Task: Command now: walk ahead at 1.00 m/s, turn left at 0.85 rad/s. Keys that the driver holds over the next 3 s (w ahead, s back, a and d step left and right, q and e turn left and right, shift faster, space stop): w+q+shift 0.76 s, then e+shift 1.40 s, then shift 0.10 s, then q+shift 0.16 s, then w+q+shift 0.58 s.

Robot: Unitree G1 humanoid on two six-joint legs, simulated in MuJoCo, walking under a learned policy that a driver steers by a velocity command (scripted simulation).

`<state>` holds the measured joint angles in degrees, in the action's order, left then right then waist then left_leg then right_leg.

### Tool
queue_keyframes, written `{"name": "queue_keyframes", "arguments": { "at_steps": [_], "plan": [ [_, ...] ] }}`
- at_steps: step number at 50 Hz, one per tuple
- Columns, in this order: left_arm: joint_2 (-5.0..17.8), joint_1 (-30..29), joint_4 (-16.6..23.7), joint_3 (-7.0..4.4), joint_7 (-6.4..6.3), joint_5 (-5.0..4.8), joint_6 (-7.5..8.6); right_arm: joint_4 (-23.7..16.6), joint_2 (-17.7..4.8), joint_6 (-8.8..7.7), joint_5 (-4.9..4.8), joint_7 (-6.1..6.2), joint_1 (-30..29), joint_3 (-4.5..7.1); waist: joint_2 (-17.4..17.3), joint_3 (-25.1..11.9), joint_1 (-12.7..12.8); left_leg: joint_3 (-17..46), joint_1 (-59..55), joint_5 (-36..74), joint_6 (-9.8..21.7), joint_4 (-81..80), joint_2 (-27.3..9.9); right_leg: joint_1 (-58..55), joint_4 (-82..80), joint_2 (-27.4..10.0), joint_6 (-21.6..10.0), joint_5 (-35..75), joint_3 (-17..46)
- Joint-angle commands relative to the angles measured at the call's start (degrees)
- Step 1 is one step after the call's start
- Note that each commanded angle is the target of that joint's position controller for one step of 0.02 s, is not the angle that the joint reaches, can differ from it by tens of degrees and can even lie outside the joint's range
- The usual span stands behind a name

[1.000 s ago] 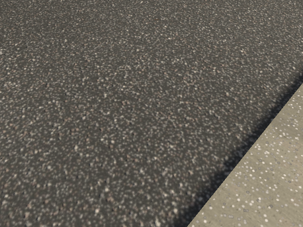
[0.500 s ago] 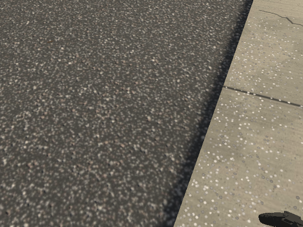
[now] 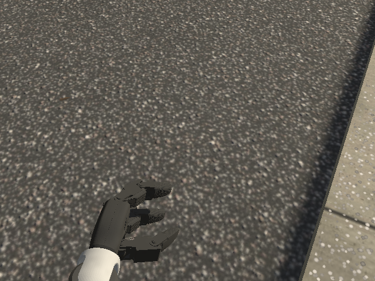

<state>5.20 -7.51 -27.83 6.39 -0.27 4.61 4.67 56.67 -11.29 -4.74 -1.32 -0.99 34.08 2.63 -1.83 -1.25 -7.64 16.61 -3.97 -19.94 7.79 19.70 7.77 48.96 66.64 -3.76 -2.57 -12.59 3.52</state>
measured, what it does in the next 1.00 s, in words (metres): walks ahead, turning left: left foot 0.11 m lower, then right foot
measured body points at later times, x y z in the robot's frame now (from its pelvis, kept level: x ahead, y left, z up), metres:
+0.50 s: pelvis +0.46 +0.05 -0.03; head +0.48 +0.06 +0.42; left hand +0.52 +0.33 -0.13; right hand +0.57 -0.21 -0.16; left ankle +0.38 +0.05 -0.74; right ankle +0.54 -0.10 -0.66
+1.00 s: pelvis +0.86 +0.23 +0.00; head +0.88 +0.27 +0.44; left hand +0.60 +0.33 -0.14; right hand +1.20 +0.30 -0.05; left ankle +0.92 +0.41 -0.71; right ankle +0.86 +0.04 -0.74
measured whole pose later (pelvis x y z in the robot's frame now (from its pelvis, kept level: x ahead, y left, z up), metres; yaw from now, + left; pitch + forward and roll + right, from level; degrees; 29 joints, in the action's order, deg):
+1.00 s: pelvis +0.86 +0.23 +0.00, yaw +45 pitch +1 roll -2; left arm 14.6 30.8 -54.8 -2.6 1.2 -0.4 5.1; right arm 36.2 -15.6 -3.7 2.9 -3.6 -4.3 -0.2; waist -1.0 3.2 7.2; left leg 1.3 34.0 2.7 4.2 32.5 1.5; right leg -2.0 17.3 0.1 1.2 -20.1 -3.3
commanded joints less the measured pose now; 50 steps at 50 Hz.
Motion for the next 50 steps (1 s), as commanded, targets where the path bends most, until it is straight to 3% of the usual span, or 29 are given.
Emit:
{"name": "queue_keyframes", "arguments": {
  "at_steps": [1, 2, 3, 5, 7, 9, 12, 14, 16, 17, 18, 19, 20, 21, 22, 24, 27, 30, 32, 33, 34, 35, 36, 37, 40, 43, 45, 47, 50],
  "plan": [
    [13.66, 22.55, -2.99, -5.92, -1.42, -1.44, 1.64, -6.42, -10.26, -1.01, -1.91, -0.44, -6.45, 3.32, 10.70, -10.50, 15.83, 2.25, 35.14, 54.14, -1.55, 32.64, -1.99, -57.29, -21.79, -2.89, -1.44, -5.12, 9.70],
    [18.03, 29.46, -3.70, -8.22, -1.33, -1.62, 2.48, -9.46, -7.22, -0.67, -1.82, -0.32, -9.43, 2.46, 24.09, -21.51, 18.80, -2.27, 43.71, 23.83, -5.15, 53.76, 2.67, -66.63, -35.02, -16.21, -4.40, -29.27, 34.36],
    [18.66, 30.03, -5.78, -9.18, -1.24, -2.10, 2.57, -11.41, -6.43, -0.67, 0.38, -0.18, -13.60, 2.00, 27.23, -18.71, 17.57, -4.18, 48.84, 4.29, -4.50, 57.87, -1.19, -63.78, -39.36, -21.21, -5.25, -31.79, 43.45],
    [14.06, 24.11, -9.22, -9.10, -1.70, -1.84, 2.75, -11.87, -8.27, 0.90, 3.39, -0.38, -22.88, 3.59, 8.23, 1.39, 14.95, -6.60, 54.16, 7.65, -2.80, 52.87, -6.73, -47.16, -36.96, -18.39, -3.58, -20.68, 29.66],
    [11.43, 22.90, -13.38, -9.15, -2.60, -1.43, 4.17, -14.76, -7.67, 2.94, 3.57, -2.01, -26.32, 4.33, 7.63, 6.82, 10.28, -5.78, 51.86, 10.41, -3.07, 46.94, -11.64, -39.12, -35.49, -16.49, -1.08, -16.78, 18.70],
    [7.95, 18.14, -15.45, -8.62, -2.68, -1.58, 5.22, -17.81, -4.84, 5.22, 1.82, -4.11, -27.44, 3.34, 6.73, 7.58, 4.01, -12.21, 40.09, 18.25, -4.31, 36.68, -11.20, -27.73, -37.39, -12.72, 1.04, -16.38, 5.75],
    [11.71, 12.27, -17.59, -10.38, -2.72, -2.65, 6.16, -15.08, -4.95, 6.89, 1.63, -6.42, -17.79, 2.61, 4.30, 3.49, -3.34, -26.50, 10.34, 36.59, -5.17, 24.37, -6.87, -15.93, -36.20, -4.93, 0.99, -14.19, -12.60],
    [15.15, 12.21, -18.53, -11.39, -1.82, -4.01, 6.27, -11.38, -7.91, 7.56, 3.10, -5.43, -8.60, 3.12, 0.63, -0.76, -7.20, -26.88, 0.95, 33.71, -2.53, 22.04, -6.23, -20.70, -22.34, -3.67, -0.92, 3.94, -14.59],
    [15.85, 6.84, -17.01, -11.71, -0.80, -3.27, 3.86, -5.85, -12.82, 6.76, 3.82, -3.52, 6.67, 4.83, -8.18, -1.90, -16.16, -21.41, -11.95, 29.26, 5.60, 10.22, -7.53, -13.32, 14.41, 0.51, -1.74, -2.66, -14.82],
    [12.72, 7.60, -15.91, -10.58, -0.52, -2.14, 1.83, -5.26, -16.41, 5.94, 3.48, -2.57, 5.49, 5.31, -12.86, 3.07, -13.06, -19.70, -9.65, 21.82, 6.75, 5.96, -6.88, -8.08, 30.10, 3.43, -1.64, -21.46, -13.79],
    [11.38, 14.49, -12.25, -9.58, -0.44, -0.70, 1.79, -6.99, -19.37, 4.35, 4.05, -2.03, 0.97, 4.18, -9.82, 4.29, -2.24, -9.05, -12.39, 42.44, 5.52, 18.12, -10.99, 3.02, 31.72, 1.77, -1.16, -20.03, -7.00],
    [12.21, 18.51, -9.95, -8.64, -0.15, 0.33, 2.14, -8.88, -16.94, 3.50, 3.39, -1.05, -0.15, 3.05, -5.25, -2.11, 1.58, 5.40, -20.23, 47.31, 9.23, 17.06, -15.45, 10.30, 26.32, 0.06, -0.51, -16.54, -2.00],
    [14.51, 19.19, -8.20, -8.42, -0.19, 0.71, 2.82, -12.03, -22.14, 3.36, 4.29, 0.53, -4.12, 4.60, -6.37, -7.12, 2.32, 27.78, -22.25, 22.56, 17.23, 3.67, -24.76, 15.49, 23.71, 0.73, 1.61, -15.61, 1.43],
    [18.04, 16.17, -8.95, -8.87, -0.31, 0.54, 2.58, -14.57, -23.50, 2.63, 4.88, 2.31, -11.17, 5.26, -2.43, -4.46, 4.41, 38.53, -12.67, 4.37, 19.77, -3.60, -29.11, 14.18, 20.30, -1.74, 4.07, -14.59, 4.59],
    [21.91, 14.44, -10.39, -9.85, -0.07, 0.95, 1.89, -14.54, -20.75, 1.85, 4.44, 2.31, -13.41, 4.24, 6.17, -0.48, 5.44, 35.30, -4.10, 1.04, 19.00, -3.58, -26.70, 10.00, 16.71, -2.50, 5.37, -13.16, 5.59],
    [21.46, 9.25, -7.81, -9.36, 0.60, 0.30, 0.15, -12.23, -19.33, 0.54, 3.58, 1.98, -12.00, 3.44, 7.51, 9.21, 7.55, 28.70, 12.44, 10.11, 17.90, -1.90, -22.96, 5.33, 4.37, -4.58, 6.93, -12.70, 5.69],
    [17.41, 4.38, -4.77, -7.54, 1.69, -1.97, -0.19, -12.16, -18.29, -0.47, 2.85, 1.27, -14.31, 3.58, 3.24, 9.97, 7.44, 13.46, 27.17, 18.94, 11.86, -5.69, -12.44, -16.16, -17.40, -1.73, 5.80, 2.06, 0.36],
    [16.67, 14.26, -7.37, -8.34, 1.17, -4.12, -0.53, -11.67, -18.22, -0.93, 1.07, -0.08, -15.60, 4.30, 2.88, 3.83, 10.68, 6.59, 30.22, 33.20, 6.11, 1.19, -8.06, -42.00, -28.01, 4.01, 4.22, 11.37, -3.98],
    [20.64, 35.57, -12.73, -11.25, -0.65, -4.27, -0.98, -11.45, -20.00, -1.36, 1.36, -0.65, -18.27, 4.77, 4.72, -9.15, 23.10, 1.46, 29.28, 45.22, 1.73, 28.23, -3.80, -63.28, -28.67, 5.10, 3.71, 4.17, -4.63],
    [24.53, 46.00, -15.07, -12.53, -1.86, -2.79, -0.82, -13.43, -11.90, -1.87, 1.84, -0.74, -21.73, 2.99, 11.88, -14.03, 26.50, -1.87, 37.04, 16.41, 0.13, 49.76, 0.96, -72.23, -32.35, -5.79, 2.83, -8.54, 6.79],
    [24.84, 45.66, -14.99, -12.35, -1.97, -1.87, -0.77, -17.14, -6.34, -1.47, 2.05, 0.07, -23.06, 1.16, 19.67, -13.13, 22.20, -5.49, 44.82, -7.07, 0.73, 64.53, 1.40, -69.00, -44.83, -16.99, 4.62, -24.32, 30.82],
    [24.18, 32.55, -12.87, -12.51, -1.55, -1.54, -0.81, -18.86, -7.00, -0.75, 0.18, 0.22, -14.90, 0.79, 25.29, -10.56, 11.74, -8.05, 50.81, -2.04, 0.62, 67.31, -0.87, -62.83, -55.67, -21.35, -0.10, -34.27, 49.52],
    [17.87, 23.88, -10.39, -11.56, -1.05, -1.70, -1.16, -16.30, -8.41, 0.96, 1.74, 0.28, -14.75, 0.64, 15.03, -3.44, 9.83, -10.33, 51.36, 1.89, 0.26, 66.09, -6.60, -54.64, -54.22, -19.63, -3.19, -41.34, 40.79],
    [14.75, 22.48, -11.24, -11.03, -0.64, -2.04, -1.18, -16.19, -7.84, 2.03, 2.72, -0.52, -16.87, 0.60, 10.14, 2.20, 9.52, -11.87, 50.60, 3.00, -0.22, 64.03, -8.41, -47.37, -53.34, -16.76, -3.28, -33.66, 31.02],
    [11.76, 27.73, -17.17, -9.81, -0.28, -2.27, 0.84, -19.58, -3.78, 3.24, 3.75, -2.75, -22.94, -0.58, 7.84, 6.76, 7.99, -10.40, 47.66, 3.07, -2.24, 57.76, -11.26, -37.31, -54.57, -12.46, -3.83, -4.38, 14.36],
    [14.26, 28.00, -19.45, -9.93, 1.17, -3.17, 3.13, -21.28, -5.04, 2.53, 4.09, -1.99, -25.93, -0.92, 6.59, 5.64, 6.10, -10.56, 43.82, 6.59, -3.90, 41.99, -6.43, -37.23, -53.80, -9.42, -4.67, 37.96, 2.26],
    [15.75, 23.83, -19.13, -10.02, 1.45, -4.35, 2.69, -21.54, -4.78, 1.69, 4.04, -2.96, -28.12, -1.98, 7.18, 3.47, 4.60, -17.10, 31.11, 17.24, -4.22, 21.36, -5.56, -33.18, -54.76, -3.47, -2.89, 37.47, -5.68],
    [17.77, 28.26, -20.71, -10.33, 1.68, -5.44, 2.18, -21.07, -4.99, 1.36, 3.71, -3.44, -30.47, -2.36, 7.56, 1.67, 6.30, -19.82, 21.08, 25.63, -4.40, 15.22, -4.14, -33.26, -55.68, -4.09, -3.79, 37.04, -2.58],
    [20.41, 29.85, -21.63, -10.95, 1.09, -5.63, 1.31, -17.01, -8.91, 0.82, 4.89, -1.53, -22.78, -1.58, 5.40, -1.54, 2.67, -16.88, 13.50, 28.17, -2.86, 7.64, -4.50, -41.45, -42.78, -4.16, -1.51, 45.18, -0.22]
  ]
}}
Next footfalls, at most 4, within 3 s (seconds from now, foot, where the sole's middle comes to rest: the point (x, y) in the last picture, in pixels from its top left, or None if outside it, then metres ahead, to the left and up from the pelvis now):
0.34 left None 0.42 0.06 -0.77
0.66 right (154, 193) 0.89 0.07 -0.77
1.04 left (65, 189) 0.96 0.44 -0.77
1.48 right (113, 159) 1.10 0.24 -0.77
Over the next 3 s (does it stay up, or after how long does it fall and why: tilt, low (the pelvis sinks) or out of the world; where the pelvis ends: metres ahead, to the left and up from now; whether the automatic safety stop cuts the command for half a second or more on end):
stays up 1.21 0.34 -0.04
